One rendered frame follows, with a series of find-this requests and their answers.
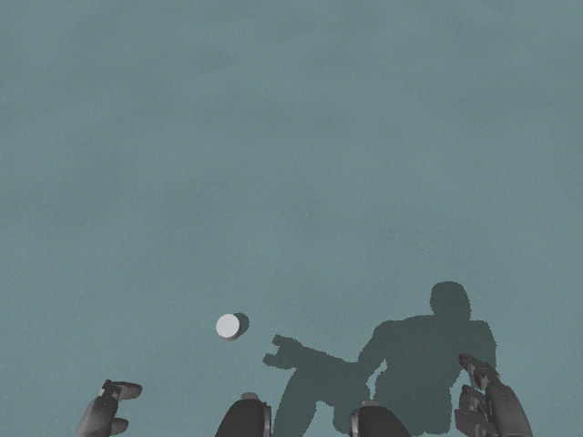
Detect tin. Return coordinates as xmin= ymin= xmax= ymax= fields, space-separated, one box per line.
xmin=216 ymin=314 xmax=241 ymax=341

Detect left robot hand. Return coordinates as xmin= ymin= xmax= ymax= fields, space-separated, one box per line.
xmin=74 ymin=380 xmax=142 ymax=437

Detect right robot hand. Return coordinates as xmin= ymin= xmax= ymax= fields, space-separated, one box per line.
xmin=455 ymin=353 xmax=533 ymax=437

